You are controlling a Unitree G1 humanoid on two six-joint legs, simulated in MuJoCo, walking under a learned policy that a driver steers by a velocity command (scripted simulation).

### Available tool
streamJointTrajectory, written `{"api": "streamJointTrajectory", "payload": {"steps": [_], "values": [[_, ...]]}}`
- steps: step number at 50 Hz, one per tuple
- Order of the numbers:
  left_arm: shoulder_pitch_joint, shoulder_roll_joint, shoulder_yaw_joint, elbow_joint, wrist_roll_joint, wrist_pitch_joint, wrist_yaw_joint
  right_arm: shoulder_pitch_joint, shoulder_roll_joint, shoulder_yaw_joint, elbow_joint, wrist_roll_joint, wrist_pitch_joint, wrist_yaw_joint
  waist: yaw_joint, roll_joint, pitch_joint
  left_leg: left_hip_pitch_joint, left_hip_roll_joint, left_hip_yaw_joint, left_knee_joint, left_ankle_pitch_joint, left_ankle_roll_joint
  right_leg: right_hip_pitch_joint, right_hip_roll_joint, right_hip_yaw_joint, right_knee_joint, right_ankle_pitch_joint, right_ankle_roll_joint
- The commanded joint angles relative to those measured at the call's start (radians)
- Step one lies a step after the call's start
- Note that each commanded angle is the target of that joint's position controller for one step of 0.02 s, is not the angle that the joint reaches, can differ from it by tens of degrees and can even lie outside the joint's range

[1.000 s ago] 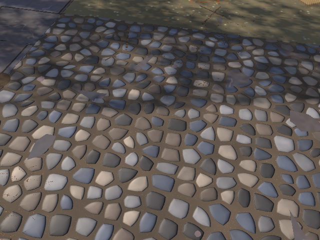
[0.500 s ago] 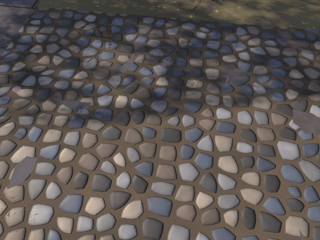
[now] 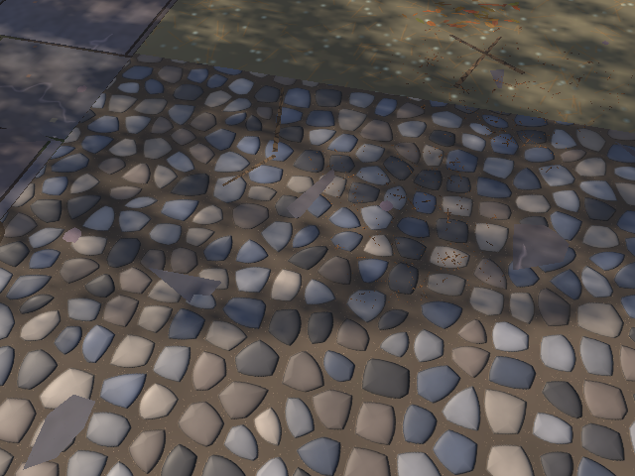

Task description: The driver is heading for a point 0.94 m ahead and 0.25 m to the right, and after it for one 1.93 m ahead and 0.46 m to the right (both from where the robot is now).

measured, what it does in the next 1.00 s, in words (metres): walks ahead, turning right: left foot, then right foot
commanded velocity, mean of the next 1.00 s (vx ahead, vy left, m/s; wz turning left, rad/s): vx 0.35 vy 0.00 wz -0.44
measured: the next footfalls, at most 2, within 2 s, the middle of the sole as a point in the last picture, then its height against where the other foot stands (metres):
left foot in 0.12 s outside the picture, level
right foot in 0.66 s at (398, 472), level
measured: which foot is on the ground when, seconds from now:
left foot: up 0.00-0.10, down 0.12-0.66, up 0.68-1.00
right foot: down 0.00-0.14, up 0.16-0.64, down 0.66-1.00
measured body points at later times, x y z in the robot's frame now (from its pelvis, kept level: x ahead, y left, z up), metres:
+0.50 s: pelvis +0.27 +0.04 +0.00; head +0.30 +0.04 +0.45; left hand +0.44 +0.25 -0.14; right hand +0.19 -0.19 -0.14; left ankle +0.21 +0.11 -0.74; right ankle +0.39 -0.12 -0.68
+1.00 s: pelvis +0.42 -0.02 +0.00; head +0.45 -0.06 +0.44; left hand +0.61 +0.20 -0.12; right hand +0.43 -0.31 -0.14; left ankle +0.55 +0.12 -0.67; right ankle +0.45 -0.07 -0.74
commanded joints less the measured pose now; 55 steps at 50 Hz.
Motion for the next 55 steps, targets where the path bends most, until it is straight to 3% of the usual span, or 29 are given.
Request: {"api": "streamJointTrajectory", "payload": {"steps": [1,3,4,5,6,7,8,9,10,12,14,17,22,26,28,30,31,32,33,34,35,36,37,39,40,42,44,50,55], "values": [[0.083,0.142,0.024,-0.005,0.008,-0.003,0.012,-0.12,-0.059,-0.01,-0.094,0.001,-0.021,-0.002,-0.001,-0.109,0.073,-0.038,-0.034,0.029,-0.07,-0.037,0.027,0.033,-0.305,0.126,0.007,0.506,-0.125],[0.057,0.153,0.028,-0.006,0.01,0.0,0.017,-0.08,-0.071,-0.017,-0.092,0.001,-0.031,-0.006,-0.033,-0.114,0.055,0.063,-0.067,0.038,-0.118,-0.11,0.058,0.045,-0.313,0.119,0.09,0.691,-0.109],[0.038,0.165,0.031,-0.008,0.011,0.002,0.018,0.001,-0.086,-0.027,-0.07,0.001,-0.038,-0.013,-0.072,-0.121,0.016,0.173,-0.099,0.043,-0.142,-0.144,0.073,0.037,-0.307,0.118,0.183,0.827,-0.096],[0.013,0.174,0.032,-0.012,0.007,0.006,0.015,0.156,-0.105,-0.039,-0.019,-0.003,-0.048,-0.021,-0.14,-0.099,-0.062,0.354,-0.127,0.055,-0.21,-0.112,0.092,0.002,-0.276,0.099,0.351,0.864,-0.079],[-0.003,0.157,0.026,-0.031,-0.004,0.006,0.011,0.335,-0.157,-0.059,0.03,-0.024,-0.061,-0.033,-0.205,-0.061,-0.173,0.627,-0.032,-0.039,-0.221,-0.106,0.125,-0.169,-0.231,0.08,0.578,0.659,-0.062],[0.091,0.047,0.001,-0.067,-0.049,0.007,0.0,0.456,-0.276,-0.088,0.037,-0.053,-0.064,-0.04,-0.187,0.144,-0.348,0.967,0.3,-0.472,-0.26,-0.214,0.227,-0.521,-0.091,0.01,0.962,0.104,-0.012],[0.097,0.116,0.024,-0.049,-0.036,0.013,0.006,0.416,-0.257,-0.088,0.03,-0.022,-0.047,-0.03,-0.171,0.112,-0.379,0.921,0.365,-0.696,-0.389,-0.268,0.256,-0.634,-0.035,0.114,1.123,-0.252,-0.022],[0.008,0.142,0.036,-0.068,-0.021,0.021,0.007,0.294,-0.196,-0.071,0.014,-0.006,-0.042,-0.027,-0.122,0.035,-0.204,0.762,0.318,-0.534,-0.413,-0.342,0.216,-0.682,-0.104,0.149,1.149,-0.165,-0.03],[-0.05,0.122,0.033,-0.083,-0.015,0.019,0.001,0.212,-0.126,-0.051,0.0,-0.001,-0.049,-0.023,-0.102,0.0,-0.093,0.61,0.274,-0.402,-0.462,-0.304,0.181,-0.672,-0.143,0.146,1.098,-0.086,-0.029],[-0.061,0.093,0.037,-0.084,0.007,0.041,-0.009,0.188,-0.068,-0.034,0.015,0.003,-0.063,-0.031,-0.054,0.032,-0.01,0.459,0.191,-0.212,-0.509,-0.175,0.109,-0.606,-0.183,0.14,1.021,-0.027,-0.022],[-0.056,0.07,0.039,-0.09,0.013,0.066,-0.022,0.234,-0.064,-0.032,0.033,0.007,-0.079,-0.037,-0.036,0.036,-0.014,0.439,0.171,-0.125,-0.518,-0.061,0.096,-0.593,-0.183,0.127,1.015,0.005,-0.012],[-0.143,0.064,0.041,-0.129,0.012,0.084,-0.033,0.286,-0.09,-0.037,0.048,0.011,-0.093,-0.041,-0.031,0.032,0.006,0.47,0.158,-0.021,-0.528,0.056,0.087,-0.696,-0.195,0.108,0.982,0.098,0.0],[-0.332,0.061,0.03,-0.205,0.009,0.083,-0.05,0.352,-0.086,-0.03,0.066,0.007,-0.092,-0.049,-0.06,0.028,0.05,0.517,0.129,0.102,-0.526,0.183,0.073,-0.753,-0.181,0.051,0.737,0.252,0.013],[-0.453,0.054,0.016,-0.259,0.014,0.079,-0.057,0.407,-0.112,-0.033,0.085,0.007,-0.083,-0.063,-0.088,0.021,0.074,0.614,0.156,0.168,-0.488,0.358,0.072,-0.713,-0.15,-0.033,0.534,0.253,-0.009],[-0.434,0.06,0.017,-0.262,0.022,0.074,-0.054,0.414,-0.129,-0.037,0.09,0.009,-0.071,-0.073,-0.075,0.034,0.053,0.662,0.159,0.208,-0.381,0.632,0.061,-0.644,-0.1,-0.079,0.483,0.199,-0.032],[-0.322,0.085,0.028,-0.235,0.027,0.069,-0.047,0.389,-0.159,-0.047,0.083,0.009,-0.058,-0.085,-0.029,0.077,-0.017,0.684,0.159,0.225,-0.205,0.863,0.052,-0.523,-0.034,-0.1,0.469,0.118,-0.068],[-0.239,0.107,0.039,-0.214,0.029,0.062,-0.042,0.374,-0.171,-0.052,0.073,0.01,-0.049,-0.086,0.002,0.083,-0.069,0.676,0.161,0.22,-0.063,0.85,0.054,-0.434,-0.012,-0.086,0.429,0.106,-0.092],[-0.138,0.135,0.053,-0.185,0.035,0.049,-0.034,0.351,-0.177,-0.056,0.061,0.018,-0.041,-0.081,0.053,0.055,-0.13,0.622,0.15,0.22,0.141,0.702,0.035,-0.291,0.001,-0.059,0.319,0.194,-0.116],[-0.071,0.215,0.078,-0.174,0.043,0.036,-0.02,0.341,-0.167,-0.056,0.035,0.029,-0.042,-0.073,0.088,-0.036,-0.197,0.434,0.087,0.223,0.434,0.273,-0.004,-0.091,-0.126,0.087,0.286,0.496,-0.163],[-0.134,0.329,0.106,-0.209,0.031,0.049,-0.015,0.446,-0.067,-0.041,-0.02,0.043,-0.038,-0.065,-0.026,-0.25,-0.317,0.047,-0.098,0.157,0.833,-0.638,-0.061,0.237,-0.457,0.508,0.402,1.181,-0.349],[-0.069,0.338,0.11,-0.228,-0.009,0.069,-0.008,0.381,-0.125,-0.044,-0.04,0.027,-0.036,-0.061,0.036,-0.077,-0.424,0.009,-0.094,-0.038,0.872,-0.558,-0.065,0.198,-0.481,0.557,0.32,1.175,-0.407],[-0.156,0.294,0.099,-0.241,-0.013,0.079,0.003,0.315,-0.103,-0.038,-0.059,0.03,-0.035,-0.061,0.01,-0.056,-0.299,-0.028,-0.049,-0.065,0.84,-0.47,-0.063,0.072,-0.454,0.476,0.263,0.971,-0.378],[-0.225,0.226,0.081,-0.249,-0.022,0.084,0.007,0.292,-0.11,-0.04,-0.058,0.02,-0.034,-0.062,-0.026,-0.016,-0.161,-0.016,-0.019,-0.064,0.734,-0.42,-0.064,-0.091,-0.391,0.413,0.203,0.836,-0.318],[-0.26,0.167,0.062,-0.254,-0.029,0.084,0.013,0.291,-0.123,-0.049,-0.064,-0.018,0.001,-0.062,-0.076,-0.016,-0.081,0.065,0.001,-0.072,0.607,-0.381,-0.071,-0.253,-0.296,0.33,0.162,0.765,-0.241],[-0.258,0.177,0.061,-0.257,-0.019,0.079,0.01,0.311,-0.108,-0.046,-0.066,-0.019,0.022,-0.063,-0.09,-0.031,-0.101,0.094,-0.009,-0.07,0.574,-0.372,-0.076,-0.28,-0.281,0.317,0.158,0.757,-0.234],[-0.25,0.218,0.071,-0.264,-0.006,0.069,0.004,0.31,-0.095,-0.042,-0.076,-0.012,0.042,-0.06,-0.099,-0.038,-0.131,0.106,-0.02,-0.067,0.522,-0.338,-0.083,-0.297,-0.247,0.302,0.161,0.769,-0.217],[-0.231,0.238,0.076,-0.271,-0.005,0.071,0.003,0.269,-0.105,-0.043,-0.097,-0.009,0.05,-0.059,-0.088,-0.063,-0.148,0.079,-0.021,-0.072,0.472,-0.301,-0.089,-0.285,-0.23,0.314,0.16,0.704,-0.191],[-0.175,0.258,0.084,-0.294,-0.007,0.101,0.011,0.119,-0.142,-0.049,-0.163,-0.005,0.074,-0.065,-0.034,-0.118,-0.122,-0.023,-0.03,-0.115,0.356,-0.275,-0.107,-0.223,-0.222,0.449,0.124,0.296,-0.152],[-0.155,0.241,0.076,-0.303,0.005,0.105,0.012,0.104,-0.136,-0.04,-0.176,0.004,0.07,-0.07,-0.019,-0.137,-0.109,0.033,-0.051,-0.112,0.24,-0.321,-0.081,-0.195,-0.237,0.479,0.136,0.286,-0.161]]}}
